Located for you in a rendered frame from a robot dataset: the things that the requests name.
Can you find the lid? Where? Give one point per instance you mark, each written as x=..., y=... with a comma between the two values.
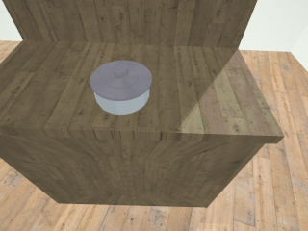
x=106, y=85

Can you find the table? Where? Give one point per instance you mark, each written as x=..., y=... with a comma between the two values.
x=204, y=120

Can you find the knob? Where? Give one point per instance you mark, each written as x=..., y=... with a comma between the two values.
x=120, y=71

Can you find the pot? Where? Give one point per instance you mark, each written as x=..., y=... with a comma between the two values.
x=122, y=107

